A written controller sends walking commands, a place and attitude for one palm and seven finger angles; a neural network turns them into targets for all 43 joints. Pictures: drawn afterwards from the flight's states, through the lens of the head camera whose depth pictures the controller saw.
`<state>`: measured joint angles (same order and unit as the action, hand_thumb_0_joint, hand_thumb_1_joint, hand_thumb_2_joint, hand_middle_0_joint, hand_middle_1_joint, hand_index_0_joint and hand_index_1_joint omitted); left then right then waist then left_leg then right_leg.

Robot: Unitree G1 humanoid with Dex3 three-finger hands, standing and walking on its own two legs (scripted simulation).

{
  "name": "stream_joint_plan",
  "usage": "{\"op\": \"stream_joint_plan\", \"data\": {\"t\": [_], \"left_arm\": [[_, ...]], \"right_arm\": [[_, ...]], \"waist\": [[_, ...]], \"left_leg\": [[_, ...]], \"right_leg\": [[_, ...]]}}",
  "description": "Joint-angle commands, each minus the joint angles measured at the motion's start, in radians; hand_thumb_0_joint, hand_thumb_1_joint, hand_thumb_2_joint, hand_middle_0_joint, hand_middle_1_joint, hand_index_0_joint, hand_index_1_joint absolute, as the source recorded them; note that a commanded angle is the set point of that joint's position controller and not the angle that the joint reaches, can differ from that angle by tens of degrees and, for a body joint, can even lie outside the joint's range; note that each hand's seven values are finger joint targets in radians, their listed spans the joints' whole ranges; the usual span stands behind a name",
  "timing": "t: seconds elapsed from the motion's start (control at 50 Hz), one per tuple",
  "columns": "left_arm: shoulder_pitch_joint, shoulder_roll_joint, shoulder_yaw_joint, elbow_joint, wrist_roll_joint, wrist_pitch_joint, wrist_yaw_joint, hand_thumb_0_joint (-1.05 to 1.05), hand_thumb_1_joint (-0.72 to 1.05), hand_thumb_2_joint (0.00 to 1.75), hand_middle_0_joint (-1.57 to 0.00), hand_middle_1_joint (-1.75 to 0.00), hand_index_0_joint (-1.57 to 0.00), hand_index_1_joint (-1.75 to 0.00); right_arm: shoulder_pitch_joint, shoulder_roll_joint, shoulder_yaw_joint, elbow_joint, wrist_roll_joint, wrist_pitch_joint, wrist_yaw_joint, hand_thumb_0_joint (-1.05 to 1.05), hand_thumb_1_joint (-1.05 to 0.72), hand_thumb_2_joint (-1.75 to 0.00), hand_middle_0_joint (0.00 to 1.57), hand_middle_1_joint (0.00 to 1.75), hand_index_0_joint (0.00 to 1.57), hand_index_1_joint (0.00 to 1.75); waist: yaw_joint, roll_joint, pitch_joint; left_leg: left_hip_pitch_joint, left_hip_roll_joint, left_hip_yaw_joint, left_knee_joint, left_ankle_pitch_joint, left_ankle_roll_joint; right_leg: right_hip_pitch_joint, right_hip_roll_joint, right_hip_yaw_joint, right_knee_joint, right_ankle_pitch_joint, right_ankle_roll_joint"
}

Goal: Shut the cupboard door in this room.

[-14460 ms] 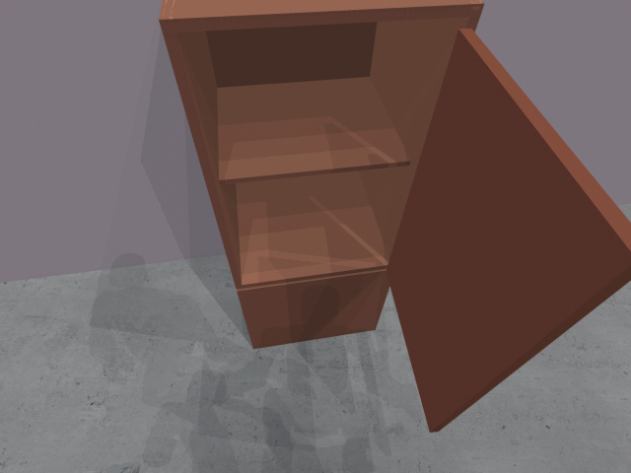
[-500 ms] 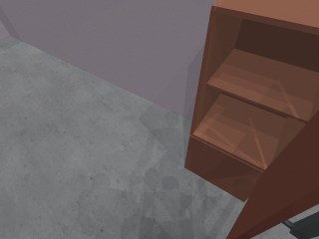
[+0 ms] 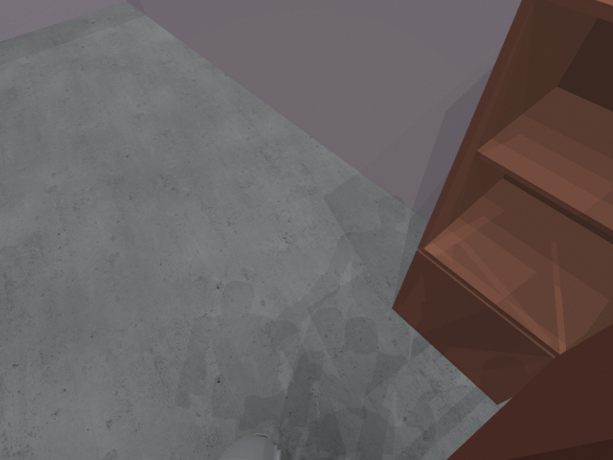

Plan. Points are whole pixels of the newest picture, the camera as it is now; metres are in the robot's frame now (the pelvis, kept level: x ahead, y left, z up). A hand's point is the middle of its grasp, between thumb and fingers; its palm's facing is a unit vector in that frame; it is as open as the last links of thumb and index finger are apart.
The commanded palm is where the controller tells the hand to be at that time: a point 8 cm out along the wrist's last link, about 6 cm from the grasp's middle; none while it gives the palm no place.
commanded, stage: turn or walk to find it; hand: left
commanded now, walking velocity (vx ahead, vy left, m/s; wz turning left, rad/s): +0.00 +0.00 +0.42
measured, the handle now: out of the picture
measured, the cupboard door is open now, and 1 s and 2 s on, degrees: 83 76 76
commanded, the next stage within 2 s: stand and wait in 0.26 s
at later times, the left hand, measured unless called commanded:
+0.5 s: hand out of the picture +0.06 +0.23 -0.15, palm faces +0.18 -0.95 -0.27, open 7.4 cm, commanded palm none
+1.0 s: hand out of the picture +0.02 +0.18 -0.16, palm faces +0.07 -0.97 -0.24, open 7.4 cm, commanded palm none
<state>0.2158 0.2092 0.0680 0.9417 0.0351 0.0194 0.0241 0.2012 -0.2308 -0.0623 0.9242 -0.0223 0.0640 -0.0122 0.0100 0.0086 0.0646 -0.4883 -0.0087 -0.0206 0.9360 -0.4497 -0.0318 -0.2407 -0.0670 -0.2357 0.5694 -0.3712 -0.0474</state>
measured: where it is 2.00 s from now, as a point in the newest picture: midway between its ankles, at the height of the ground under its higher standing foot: outside the picture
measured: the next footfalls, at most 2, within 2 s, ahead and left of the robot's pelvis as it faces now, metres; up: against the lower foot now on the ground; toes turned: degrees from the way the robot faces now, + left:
left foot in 0.22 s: +0.02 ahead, +0.15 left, +0.00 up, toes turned +13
right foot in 0.56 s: +0.07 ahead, -0.11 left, +0.00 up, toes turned +6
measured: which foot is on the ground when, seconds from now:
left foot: up 0.00-0.20, down 0.22-0.58, up 0.60-1.00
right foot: down 0.00-0.22, up 0.24-0.54, down 0.56-1.00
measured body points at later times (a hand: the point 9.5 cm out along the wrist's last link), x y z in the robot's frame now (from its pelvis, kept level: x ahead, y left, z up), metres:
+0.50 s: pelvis +0.01 +0.01 +0.00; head +0.06 +0.01 +0.45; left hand +0.05 +0.28 -0.13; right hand +0.10 -0.22 -0.15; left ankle -0.02 +0.14 -0.73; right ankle +0.01 -0.12 -0.70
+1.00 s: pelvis +0.02 -0.02 +0.01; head +0.08 -0.01 +0.45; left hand +0.02 +0.23 -0.14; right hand +0.13 -0.27 -0.13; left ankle -0.01 +0.11 -0.71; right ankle +0.03 -0.11 -0.73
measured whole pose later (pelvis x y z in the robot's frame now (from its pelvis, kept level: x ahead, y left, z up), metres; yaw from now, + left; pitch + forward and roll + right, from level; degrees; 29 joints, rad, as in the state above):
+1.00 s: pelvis +0.02 -0.02 +0.01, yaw -1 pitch +2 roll +0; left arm 0.27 0.21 0.07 0.99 0.03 0.03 0.01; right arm 0.09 -0.23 -0.05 0.93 0.00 0.04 -0.04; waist 0.05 -0.02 0.09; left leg -0.31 0.01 0.00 0.66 -0.41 -0.06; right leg -0.28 0.08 0.09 0.45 -0.21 -0.05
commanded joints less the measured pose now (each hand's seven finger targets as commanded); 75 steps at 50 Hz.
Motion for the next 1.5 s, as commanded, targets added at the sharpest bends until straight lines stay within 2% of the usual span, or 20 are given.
{"op": "stream_joint_plan", "data": {"t": [0.0, 0.08, 0.16, 0.18, 0.2, 0.24, 0.32, 0.44, 0.5, 0.56, 0.58, 0.72, 0.86, 0.98, 1.04, 1.12, 1.28, 1.32, 1.38, 1.48], "left_arm": [[0.007, 0.168, 0.021, -0.066, 0.004, -0.023, 0.006, 0.0, 0.9, 0.9, -0.2, -0.3, -0.2, -0.3], [0.084, 0.215, 0.023, -0.041, 0.005, -0.018, 0.001, 0.0, 0.9, 0.9, -0.2, -0.3, -0.2, -0.3], [0.043, 0.232, 0.026, -0.048, -0.008, -0.014, -0.003, 0.0, 0.9, 0.9, -0.2, -0.3, -0.2, -0.3], [0.039, 0.21, 0.024, -0.066, -0.015, -0.013, -0.007, 0.0, 0.9, 0.9, -0.2, -0.3, -0.2, -0.3], [0.029, 0.138, 0.008, -0.107, -0.023, -0.012, -0.011, 0.0, 0.9, 0.9, -0.2, -0.3, -0.2, -0.3], [-0.053, 0.132, -0.002, -0.14, -0.015, 0.004, -0.004, 0.0, 0.9, 0.9, -0.2, -0.3, -0.2, -0.3], [-0.013, 0.104, -0.005, -0.074, -0.018, 0.01, -0.01, 0.0, 0.9, 0.9, -0.2, -0.3, -0.2, -0.3], [-0.024, 0.053, -0.023, -0.06, -0.021, 0.009, -0.013, 0.0, 0.9, 0.9, -0.2, -0.3, -0.2, -0.3], [0.096, 0.055, -0.026, 0.004, -0.018, -0.013, -0.01, 0.0, 0.9, 0.9, -0.2, -0.3, -0.2, -0.3], [0.057, 0.219, -0.004, -0.001, -0.007, -0.034, -0.006, 0.0, 0.9, 0.9, -0.2, -0.3, -0.2, -0.3], [0.045, 0.214, 0.001, -0.008, -0.009, -0.028, -0.007, 0.0, 0.9, 0.9, -0.2, -0.3, -0.2, -0.3], [0.072, 0.151, 0.024, 0.001, -0.014, -0.024, -0.001, 0.0, 0.9, 0.9, -0.2, -0.3, -0.2, -0.3], [0.098, 0.179, 0.043, -0.007, -0.007, -0.013, 0.003, 0.0, 0.9, 0.9, -0.2, -0.3, -0.2, -0.3], [-0.001, 0.181, 0.042, -0.031, -0.016, -0.002, -0.002, 0.0, 0.9, 0.9, -0.2, -0.3, -0.2, -0.3], [0.019, 0.097, 0.019, -0.051, -0.022, 0.005, -0.015, 0.0, 0.9, 0.9, -0.2, -0.3, -0.2, -0.3], [0.036, 0.114, 0.023, -0.005, -0.004, 0.023, -0.023, 0.0, 0.9, 0.9, -0.2, -0.3, -0.2, -0.3], [-0.045, 0.043, -0.034, -0.001, -0.021, -0.01, -0.014, 0.0, 0.9, 0.9, -0.2, -0.3, -0.2, -0.3], [-0.003, 0.072, -0.029, 0.029, -0.022, -0.029, -0.008, 0.0, 0.9, 0.9, -0.2, -0.3, -0.2, -0.3], [0.041, 0.161, -0.022, 0.068, -0.022, -0.045, 0.006, 0.0, 0.9, 0.9, -0.2, -0.3, -0.2, -0.3], [-0.013, 0.099, -0.031, 0.077, -0.03, -0.039, 0.007, 0.0, 0.9, 0.9, -0.2, -0.3, -0.2, -0.3]], "right_arm": [[-0.046, -0.043, 0.001, -0.097, 0.002, -0.021, 0.017, 0.0, -0.9, -0.9, 0.2, 0.3, 0.2, 0.3], [-0.109, -0.039, 0.012, -0.123, 0.005, -0.025, 0.029, 0.0, -0.9, -0.9, 0.2, 0.3, 0.2, 0.3], [-0.007, -0.089, -0.002, -0.092, 0.0, -0.033, 0.03, 0.0, -0.9, -0.9, 0.2, 0.3, 0.2, 0.3], [0.061, -0.155, -0.02, -0.082, -0.004, -0.043, 0.026, 0.0, -0.9, -0.9, 0.2, 0.3, 0.2, 0.3], [0.126, -0.261, -0.046, -0.076, -0.005, -0.053, 0.017, 0.0, -0.9, -0.9, 0.2, 0.3, 0.2, 0.3], [0.15, -0.268, -0.04, -0.043, 0.006, -0.047, 0.002, 0.0, -0.9, -0.9, 0.2, 0.3, 0.2, 0.3], [0.021, -0.181, -0.007, -0.064, -0.001, -0.054, -0.014, 0.0, -0.9, -0.9, 0.2, 0.3, 0.2, 0.3], [0.035, -0.169, -0.007, -0.033, -0.009, -0.047, -0.009, 0.0, -0.9, -0.9, 0.2, 0.3, 0.2, 0.3], [0.024, -0.132, 0.0, -0.006, -0.001, -0.051, -0.009, 0.0, -0.9, -0.9, 0.2, 0.3, 0.2, 0.3], [0.035, -0.026, 0.017, -0.029, 0.011, -0.041, -0.003, 0.0, -0.9, -0.9, 0.2, 0.3, 0.2, 0.3], [-0.005, -0.044, 0.012, -0.032, 0.005, -0.027, -0.005, 0.0, -0.9, -0.9, 0.2, 0.3, 0.2, 0.3], [-0.017, -0.048, 0.0, -0.004, 0.009, -0.03, -0.013, 0.0, -0.9, -0.9, 0.2, 0.3, 0.2, 0.3], [-0.093, -0.051, 0.002, -0.054, 0.014, -0.036, -0.021, 0.0, -0.9, -0.9, 0.2, 0.3, 0.2, 0.3], [0.044, -0.065, 0.003, -0.02, 0.022, -0.057, -0.032, 0.0, -0.9, -0.9, 0.2, 0.3, 0.2, 0.3], [0.011, -0.201, -0.016, -0.056, 0.003, -0.059, -0.033, 0.0, -0.9, -0.9, 0.2, 0.3, 0.2, 0.3], [-0.066, -0.114, 0.019, -0.063, -0.004, -0.064, -0.037, 0.0, -0.9, -0.9, 0.2, 0.3, 0.2, 0.3], [0.104, -0.12, 0.01, 0.05, -0.002, -0.076, -0.026, 0.0, -0.9, -0.9, 0.2, 0.3, 0.2, 0.3], [0.118, -0.108, 0.007, 0.066, 0.011, -0.079, -0.021, 0.0, -0.9, -0.9, 0.2, 0.3, 0.2, 0.3], [0.117, -0.014, 0.032, 0.059, 0.021, -0.081, -0.01, 0.0, -0.9, -0.9, 0.2, 0.3, 0.2, 0.3], [0.171, -0.024, 0.038, 0.131, 0.006, -0.076, -0.019, 0.0, -0.9, -0.9, 0.2, 0.3, 0.2, 0.3]], "waist": [[0.005, -0.108, -0.046], [0.044, -0.185, -0.072], [-0.019, -0.15, -0.141], [-0.058, -0.007, -0.204], [-0.082, 0.292, -0.221], [-0.087, 0.186, -0.18], [-0.024, 0.153, -0.145], [-0.03, 0.167, -0.106], [0.026, 0.102, -0.147], [0.003, -0.277, -0.051], [0.021, -0.257, -0.012], [0.015, -0.131, -0.078], [0.042, -0.138, -0.149], [-0.037, -0.109, -0.195], [-0.026, 0.296, -0.097], [0.017, 0.166, -0.005], [-0.035, 0.154, -0.108], [-0.014, 0.113, -0.124], [-0.01, -0.102, -0.155], [-0.017, -0.101, -0.072]], "left_leg": [[-0.068, 0.072, 0.069, 0.057, -0.036, -0.021], [0.039, 0.038, 0.144, -0.157, 0.041, -0.012], [0.264, 0.029, 0.163, -0.425, 0.276, 0.004], [0.42, 0.113, 0.035, -0.497, 0.5, 0.051], [0.566, 0.367, -0.311, -0.539, 0.91, 0.194], [0.501, 0.436, -0.301, -0.551, 0.916, 0.281], [0.387, 0.286, -0.152, -0.547, 0.753, 0.207], [0.311, 0.26, -0.137, -0.571, 0.589, 0.19], [0.268, 0.2, -0.055, -0.489, 0.408, 0.111], [0.117, 0.05, 0.061, -0.292, -0.077, -0.01], [0.143, 0.062, 0.032, -0.217, -0.102, -0.006], [0.03, 0.054, 0.038, -0.003, 0.003, -0.029], [0.041, 0.04, 0.016, -0.119, -0.015, -0.034], [0.359, 0.027, 0.032, -0.519, 0.224, -0.01], [0.415, 0.421, -0.327, -0.682, 0.444, 0.184], [0.23, 0.293, -0.178, -0.678, 0.417, 0.193], [0.447, 0.233, -0.105, -0.549, 0.845, 0.164], [0.387, 0.183, -0.099, -0.497, 0.769, 0.101], [0.198, 0.079, 0.022, -0.488, 0.253, 0.007], [0.305, 0.109, 0.002, -0.549, 0.465, 0.011]], "right_leg": [[0.134, -0.318, 0.159, -0.164, 0.669, -0.114], [0.176, -0.291, 0.106, -0.121, 0.748, -0.08], [0.115, -0.266, 0.028, 0.049, 0.632, -0.001], [-0.006, -0.218, 0.008, 0.217, 0.485, 0.049], [-0.28, -0.07, 0.003, 0.438, -0.119, 0.124], [-0.344, -0.062, 0.177, 0.611, -0.28, 0.113], [-0.284, -0.035, 0.214, 0.583, -0.1, 0.113], [-0.124, 0.014, 0.167, 0.232, -0.086, 0.106], [0.085, 0.026, 0.15, -0.103, 0.161, 0.103], [0.024, -0.283, 0.553, -0.31, 0.315, -0.039], [-0.057, -0.284, 0.563, -0.335, 0.288, -0.088], [0.163, -0.159, 0.478, -0.214, 0.712, -0.111], [0.224, -0.161, 0.592, -0.198, 0.691, -0.155], [0.051, -0.084, 0.576, -0.11, 0.58, -0.068], [-0.271, 0.123, 0.3, 0.261, -0.183, 0.068], [-0.231, 0.071, 0.305, 0.489, -0.08, 0.083], [-0.06, 0.054, 0.197, -0.013, 0.01, 0.089], [0.099, 0.039, 0.194, -0.239, 0.245, 0.084], [0.243, -0.217, 0.364, -0.158, 0.656, -0.013], [0.113, -0.09, 0.271, -0.136, 0.536, 0.008]]}}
